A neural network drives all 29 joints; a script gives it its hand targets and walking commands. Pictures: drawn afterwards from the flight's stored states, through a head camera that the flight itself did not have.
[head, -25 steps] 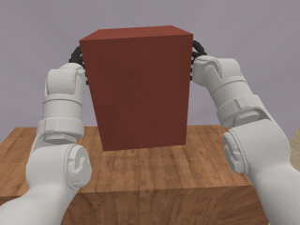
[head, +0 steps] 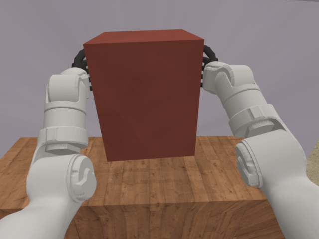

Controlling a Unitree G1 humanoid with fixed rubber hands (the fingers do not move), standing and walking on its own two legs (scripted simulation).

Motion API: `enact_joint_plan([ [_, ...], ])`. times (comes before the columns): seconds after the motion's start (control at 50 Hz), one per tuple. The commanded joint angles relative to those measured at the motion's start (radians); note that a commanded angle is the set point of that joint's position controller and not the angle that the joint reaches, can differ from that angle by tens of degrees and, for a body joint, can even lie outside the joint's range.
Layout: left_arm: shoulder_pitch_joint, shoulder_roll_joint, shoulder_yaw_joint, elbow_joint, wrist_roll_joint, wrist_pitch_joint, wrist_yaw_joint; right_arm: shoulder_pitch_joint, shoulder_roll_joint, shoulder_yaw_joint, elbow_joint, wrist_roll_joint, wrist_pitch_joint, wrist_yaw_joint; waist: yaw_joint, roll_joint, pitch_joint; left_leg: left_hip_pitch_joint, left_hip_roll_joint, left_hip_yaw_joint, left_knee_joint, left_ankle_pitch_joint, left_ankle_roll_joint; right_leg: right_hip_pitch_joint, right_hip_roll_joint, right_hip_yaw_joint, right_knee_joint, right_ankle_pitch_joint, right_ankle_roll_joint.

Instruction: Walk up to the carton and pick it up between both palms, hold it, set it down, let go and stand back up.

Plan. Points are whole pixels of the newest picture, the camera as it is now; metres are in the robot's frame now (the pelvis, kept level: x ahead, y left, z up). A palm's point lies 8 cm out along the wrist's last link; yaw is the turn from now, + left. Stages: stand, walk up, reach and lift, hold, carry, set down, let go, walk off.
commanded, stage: hold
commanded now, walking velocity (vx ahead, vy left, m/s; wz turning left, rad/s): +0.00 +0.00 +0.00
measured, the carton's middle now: (147, 90) +0.38 +0.00 +0.29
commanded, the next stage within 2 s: none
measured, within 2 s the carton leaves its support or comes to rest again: neither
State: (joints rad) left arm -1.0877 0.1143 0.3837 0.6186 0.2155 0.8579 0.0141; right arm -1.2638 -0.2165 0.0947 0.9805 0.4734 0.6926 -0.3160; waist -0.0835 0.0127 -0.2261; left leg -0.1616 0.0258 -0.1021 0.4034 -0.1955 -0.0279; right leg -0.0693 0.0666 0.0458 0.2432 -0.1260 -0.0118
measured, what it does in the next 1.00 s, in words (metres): stands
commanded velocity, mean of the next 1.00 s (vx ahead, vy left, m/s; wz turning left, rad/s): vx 0.00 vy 0.00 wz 0.00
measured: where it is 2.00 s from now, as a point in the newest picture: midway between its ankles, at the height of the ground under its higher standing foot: outside the picture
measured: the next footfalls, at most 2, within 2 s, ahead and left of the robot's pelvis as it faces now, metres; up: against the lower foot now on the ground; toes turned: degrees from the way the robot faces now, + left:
none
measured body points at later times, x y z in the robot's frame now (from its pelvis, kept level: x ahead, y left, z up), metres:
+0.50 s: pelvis +0.00 +0.00 +0.00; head -0.11 +0.02 +0.44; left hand +0.39 +0.15 +0.34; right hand +0.38 -0.15 +0.35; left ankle +0.02 +0.13 -0.75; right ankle +0.01 -0.12 -0.75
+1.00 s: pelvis +0.00 +0.00 +0.00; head -0.10 +0.02 +0.44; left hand +0.39 +0.15 +0.33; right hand +0.38 -0.15 +0.35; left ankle +0.02 +0.13 -0.75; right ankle +0.01 -0.12 -0.75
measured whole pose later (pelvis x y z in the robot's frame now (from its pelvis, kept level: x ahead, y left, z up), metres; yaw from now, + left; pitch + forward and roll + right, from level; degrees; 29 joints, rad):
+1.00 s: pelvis +0.00 +0.00 +0.00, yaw +0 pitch -2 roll -2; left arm -1.12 0.12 0.38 0.66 0.21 0.85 0.03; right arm -1.29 -0.21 0.04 1.02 0.46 0.69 -0.31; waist -0.10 0.01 -0.24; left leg -0.19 0.02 -0.11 0.41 -0.19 -0.03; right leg -0.09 0.07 0.04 0.25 -0.13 -0.01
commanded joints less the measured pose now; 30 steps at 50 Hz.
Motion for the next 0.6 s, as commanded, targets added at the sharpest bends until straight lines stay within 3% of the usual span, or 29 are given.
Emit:
enact_joint_plan([
  [0.0, -0.871, -0.651, -0.307, -0.084, -0.197, -0.079, -0.107, -0.789, 0.658, 0.015, -0.293, 0.138, -0.037, 0.137, -0.035, 0.056, -0.208, 0.01, -0.036, 0.033, -0.049, 0.092, -0.034, 0.001, 0.014, -0.006, -0.007, 0.058, 0.024],
  [0.02, -0.935, -0.633, -0.288, -0.091, -0.193, -0.09, -0.106, -0.798, 0.681, 0.02, -0.285, 0.124, -0.045, 0.144, -0.03, 0.047, -0.243, 0.008, -0.043, 0.039, -0.058, 0.078, -0.024, 0.026, 0.013, -0.008, -0.012, 0.049, 0.025],
  [0.04, -0.872, -0.614, -0.287, -0.104, -0.193, -0.091, -0.111, -0.739, 0.681, -0.013, -0.27, 0.114, -0.031, 0.144, -0.05, 0.03, -0.234, 0.02, -0.037, 0.038, -0.069, 0.066, -0.024, 0.037, 0.005, 0.0, -0.015, 0.067, 0.029],
  [0.06, -0.91, -0.611, -0.279, -0.115, -0.191, -0.095, -0.104, -0.805, 0.678, 0.019, -0.275, 0.129, -0.045, 0.153, 0.0, 0.086, -0.275, 0.011, -0.04, 0.034, -0.064, 0.095, -0.026, 0.035, 0.012, 0.0, 0.0, 0.057, 0.019],
  [0.1, -0.846, -0.611, -0.27, -0.059, -0.191, -0.09, -0.098, -0.799, 0.681, 0.04, -0.303, 0.155, -0.045, 0.153, -0.009, 0.044, -0.299, 0.011, -0.048, 0.039, -0.049, 0.121, -0.014, 0.072, 0.012, 0.0, -0.006, 0.105, 0.028],
  [0.14, -0.905, -0.594, -0.254, -0.1, -0.185, -0.097, -0.096, -0.752, 0.672, -0.01, -0.245, 0.146, -0.034, 0.156, -0.011, 0.08, -0.289, 0.01, -0.05, 0.041, -0.04, 0.113, -0.025, 0.056, 0.009, 0.011, -0.003, 0.088, 0.027],
  [0.16, -0.902, -0.585, -0.228, -0.132, -0.169, -0.099, -0.09, -0.791, 0.699, 0.047, -0.237, 0.172, -0.038, 0.167, 0.047, 0.086, -0.332, 0.034, -0.042, 0.032, -0.038, 0.16, -0.024, 0.071, 0.021, 0.001, 0.004, 0.103, 0.021],
  [0.18, -0.837, -0.616, -0.272, -0.094, -0.183, -0.086, -0.098, -0.717, 0.656, 0.008, -0.27, 0.144, -0.038, 0.16, -0.041, 0.079, -0.312, 0.042, -0.044, 0.034, -0.038, 0.164, -0.03, 0.09, 0.016, 0.003, 0.0, 0.151, 0.025],
  [0.2, -0.864, -0.599, -0.25, -0.146, -0.175, -0.091, -0.099, -0.744, 0.666, 0.03, -0.275, 0.163, -0.039, 0.161, 0.004, 0.093, -0.333, 0.045, -0.042, 0.03, -0.036, 0.186, -0.029, 0.095, 0.018, 0.0, 0.01, 0.147, 0.022],
  [0.22, -0.836, -0.571, -0.24, -0.045, -0.168, -0.079, -0.091, -0.757, 0.646, 0.037, -0.26, 0.17, -0.036, 0.161, 0.015, 0.066, -0.286, 0.014, -0.049, 0.033, -0.029, 0.18, -0.035, 0.076, 0.028, 0.003, 0.003, 0.122, 0.022],
  [0.24, -0.849, -0.613, -0.257, -0.076, -0.176, -0.086, -0.097, -0.788, 0.65, 0.021, -0.309, 0.155, -0.045, 0.159, -0.004, 0.06, -0.313, 0.034, -0.047, 0.031, -0.032, 0.162, -0.038, 0.074, 0.028, 0.002, 0.001, 0.103, 0.024],
  [0.26, -0.856, -0.597, -0.236, -0.044, -0.166, -0.083, -0.098, -0.786, 0.631, 0.016, -0.243, 0.151, -0.035, 0.161, -0.007, 0.075, -0.255, 0.022, -0.039, 0.032, -0.051, 0.085, -0.025, 0.05, 0.013, -0.005, -0.019, 0.042, 0.017],
  [0.28, -0.893, -0.623, -0.255, -0.04, -0.186, -0.09, -0.098, -0.817, 0.655, 0.003, -0.266, 0.129, -0.046, 0.16, -0.023, 0.036, -0.252, 0.004, -0.039, 0.041, -0.051, 0.061, -0.02, 0.051, 0.015, -0.006, -0.012, 0.031, 0.021],
  [0.3, -0.905, -0.618, -0.245, -0.115, -0.178, -0.096, -0.087, -0.794, 0.65, 0.01, -0.244, 0.133, -0.048, 0.164, 0.003, 0.075, -0.307, 0.045, -0.034, 0.033, -0.054, 0.124, -0.027, 0.049, 0.023, -0.01, -0.005, 0.058, 0.016],
  [0.32, -0.857, -0.612, -0.256, -0.025, -0.178, -0.089, -0.097, -0.752, 0.638, -0.019, -0.258, 0.115, -0.043, 0.155, -0.054, 0.032, -0.244, 0.02, -0.038, 0.036, -0.05, 0.092, -0.019, 0.034, 0.016, -0.003, -0.017, 0.073, 0.027],
  [0.34, -0.872, -0.582, -0.22, -0.001, -0.171, -0.096, -0.102, -0.812, 0.65, 0.012, -0.256, 0.117, -0.046, 0.162, -0.009, 0.012, -0.238, 0.018, -0.041, 0.036, -0.051, 0.098, -0.012, 0.05, 0.021, -0.001, -0.013, 0.06, 0.021],
  [0.36, -0.832, -0.597, -0.237, -0.031, -0.171, -0.093, -0.1, -0.78, 0.644, 0.015, -0.282, 0.138, -0.05, 0.16, -0.002, 0.036, -0.287, 0.032, -0.043, 0.038, -0.038, 0.144, -0.023, 0.059, 0.023, -0.003, -0.006, 0.103, 0.021],
  [0.38, -0.84, -0.589, -0.223, -0.009, -0.176, -0.095, -0.106, -0.788, 0.665, 0.017, -0.3, 0.123, -0.045, 0.151, -0.032, 0.0, -0.254, 0.027, -0.046, 0.042, -0.041, 0.13, -0.016, 0.066, 0.023, -0.005, -0.013, 0.099, 0.03],
  [0.4, -0.828, -0.588, -0.23, -0.027, -0.168, -0.097, -0.111, -0.799, 0.661, 0.013, -0.317, 0.126, -0.045, 0.149, -0.012, 0.009, -0.274, 0.045, -0.047, 0.037, -0.036, 0.138, -0.019, 0.058, 0.025, -0.003, -0.008, 0.109, 0.034],
  [0.42, -0.811, -0.594, -0.219, 0.015, -0.156, -0.088, -0.116, -0.792, 0.641, 0.013, -0.314, 0.129, -0.046, 0.145, -0.013, 0.039, -0.281, 0.036, -0.048, 0.047, -0.036, 0.154, -0.023, 0.078, 0.033, -0.01, -0.008, 0.113, 0.028],
  [0.44, -0.832, -0.587, -0.198, 0.007, -0.154, -0.09, -0.111, -0.831, 0.641, 0.019, -0.275, 0.124, -0.048, 0.149, 0.017, 0.019, -0.257, 0.014, -0.041, 0.038, -0.044, 0.134, -0.017, 0.065, 0.027, -0.005, -0.011, 0.079, 0.022],
  [0.46, -0.833, -0.591, -0.223, -0.013, -0.166, -0.092, -0.107, -0.785, 0.66, 0.013, -0.267, 0.132, -0.043, 0.147, -0.009, 0.005, -0.261, 0.007, -0.042, 0.037, -0.041, 0.132, -0.017, 0.08, 0.024, -0.008, -0.004, 0.102, 0.03],
  [0.48, -0.858, -0.595, -0.224, -0.058, -0.165, -0.096, -0.108, -0.768, 0.65, 0.021, -0.262, 0.132, -0.048, 0.15, 0.007, 0.063, -0.282, 0.028, -0.044, 0.041, -0.048, 0.157, -0.024, 0.064, 0.02, -0.004, -0.006, 0.107, 0.024],
  [0.5, -0.849, -0.591, -0.204, 0.002, -0.155, -0.089, -0.111, -0.777, 0.654, 0.017, -0.243, 0.125, -0.044, 0.151, -0.019, 0.034, -0.234, 0.021, -0.051, 0.048, -0.053, 0.14, -0.021, 0.078, 0.018, -0.002, -0.021, 0.11, 0.024],
  [0.52, -0.787, -0.584, -0.203, -0.012, -0.145, -0.084, -0.119, -0.747, 0.647, 0.016, -0.289, 0.125, -0.04, 0.143, -0.017, 0.01, -0.248, 0.029, -0.045, 0.045, -0.04, 0.175, -0.021, 0.112, 0.02, 0.007, -0.009, 0.163, 0.031],
  [0.54, -0.797, -0.577, -0.206, -0.04, -0.152, -0.085, -0.128, -0.758, 0.648, 0.027, -0.299, 0.119, -0.041, 0.136, -0.005, 0.022, -0.266, 0.043, -0.049, 0.043, -0.033, 0.211, -0.028, 0.114, 0.023, 0.017, -0.004, 0.195, 0.032],
  [0.56, -0.789, -0.605, -0.251, -0.129, -0.169, -0.086, -0.128, -0.733, 0.671, 0.065, -0.342, 0.157, -0.046, 0.136, -0.013, 0.052, -0.332, 0.084, -0.051, 0.046, -0.011, 0.288, -0.035, 0.144, 0.017, 0.011, 0.013, 0.279, 0.028],
  [0.58, -0.815, -0.597, -0.253, -0.112, -0.175, -0.081, -0.125, -0.742, 0.67, 0.071, -0.333, 0.169, -0.042, 0.128, -0.034, 0.065, -0.327, 0.089, -0.055, 0.049, -0.005, 0.319, -0.037, 0.132, 0.024, 0.014, 0.006, 0.316, 0.03],
])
